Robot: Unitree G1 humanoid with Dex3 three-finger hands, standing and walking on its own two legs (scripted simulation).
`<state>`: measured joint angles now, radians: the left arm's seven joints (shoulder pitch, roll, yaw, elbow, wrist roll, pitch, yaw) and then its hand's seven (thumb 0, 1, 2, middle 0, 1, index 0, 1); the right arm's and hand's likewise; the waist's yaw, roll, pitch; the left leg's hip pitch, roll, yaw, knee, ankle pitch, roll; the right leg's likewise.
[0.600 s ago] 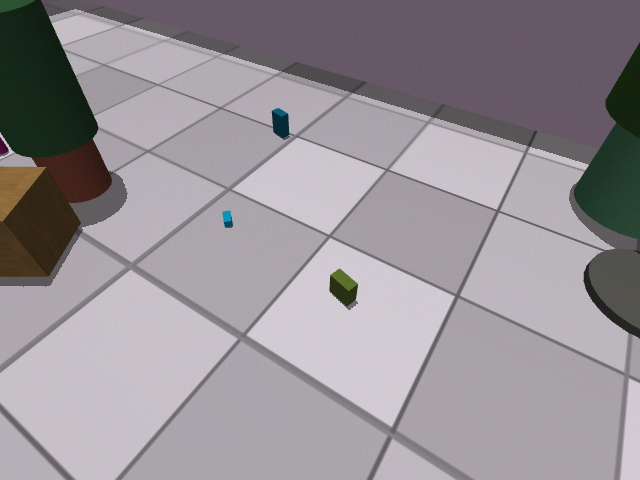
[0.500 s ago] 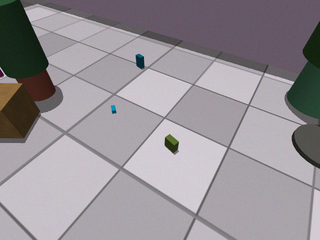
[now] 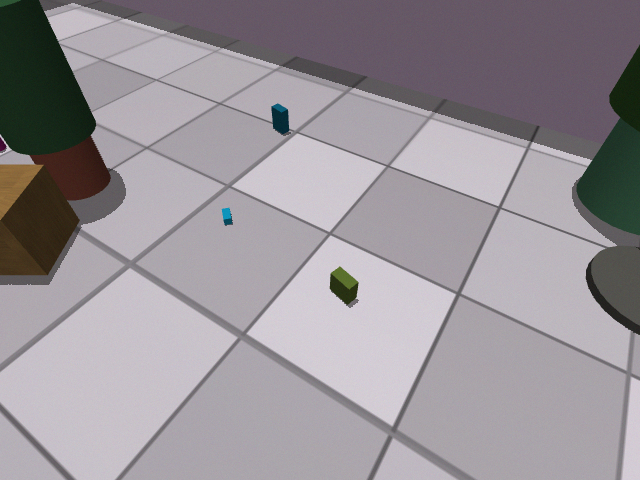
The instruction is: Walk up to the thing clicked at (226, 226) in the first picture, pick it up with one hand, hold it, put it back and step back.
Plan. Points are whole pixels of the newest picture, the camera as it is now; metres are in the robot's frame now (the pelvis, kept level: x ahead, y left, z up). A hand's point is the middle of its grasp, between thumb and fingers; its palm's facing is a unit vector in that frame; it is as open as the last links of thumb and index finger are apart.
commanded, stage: stand
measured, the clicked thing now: (227, 216) +1.34 +0.41 -0.77
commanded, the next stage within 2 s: walk up in 0.52 s
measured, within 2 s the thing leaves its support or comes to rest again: neither
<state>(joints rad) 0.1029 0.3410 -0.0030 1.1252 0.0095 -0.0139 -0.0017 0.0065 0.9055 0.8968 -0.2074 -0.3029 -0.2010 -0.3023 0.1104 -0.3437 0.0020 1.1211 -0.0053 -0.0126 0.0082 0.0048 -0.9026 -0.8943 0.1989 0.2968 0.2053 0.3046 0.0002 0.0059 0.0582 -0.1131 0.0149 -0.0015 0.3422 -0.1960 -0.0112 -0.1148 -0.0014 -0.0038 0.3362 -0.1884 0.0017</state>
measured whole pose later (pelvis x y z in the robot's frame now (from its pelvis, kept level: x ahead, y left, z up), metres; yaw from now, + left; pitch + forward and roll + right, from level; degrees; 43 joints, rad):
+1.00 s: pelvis -0.01 -0.07 -0.01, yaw +29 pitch -3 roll +0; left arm 0.14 0.38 0.07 0.83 0.04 0.03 -0.03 0.01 0.90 0.90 -0.21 -0.30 -0.20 -0.30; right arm 0.25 -0.42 -0.07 0.83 -0.03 0.05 0.06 0.01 -0.90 -0.89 0.20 0.30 0.20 0.30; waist 0.02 -0.02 0.12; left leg -0.43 0.04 0.01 0.85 -0.31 0.01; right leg -0.12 -0.03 -0.19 0.50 -0.34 -0.04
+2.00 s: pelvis +0.00 -0.08 -0.03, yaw +75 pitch -2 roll +1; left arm 0.31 0.47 0.08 0.77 0.03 0.04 -0.03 0.01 0.90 0.90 -0.21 -0.30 -0.20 -0.30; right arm 0.34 -0.40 -0.07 0.79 -0.02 -0.01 0.03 0.01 -0.90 -0.89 0.20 0.30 0.21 0.30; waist 0.04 -0.09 0.07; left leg -0.29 -0.03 0.02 0.71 -0.38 0.02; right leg -0.40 -0.17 -0.12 0.94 -0.49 0.00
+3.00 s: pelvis +0.05 -0.08 -0.03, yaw +95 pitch -2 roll -1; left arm 0.21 0.37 0.02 0.97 0.01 0.00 -0.02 0.01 0.91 0.90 -0.21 -0.30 -0.20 -0.30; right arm 0.20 -0.38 -0.02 0.95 0.00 -0.03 -0.01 0.01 -0.90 -0.89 0.20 0.30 0.21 0.31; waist 0.01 -0.01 0.09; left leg -0.29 0.01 -0.07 0.69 -0.36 -0.01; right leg -0.30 -0.04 -0.04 0.64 -0.29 0.02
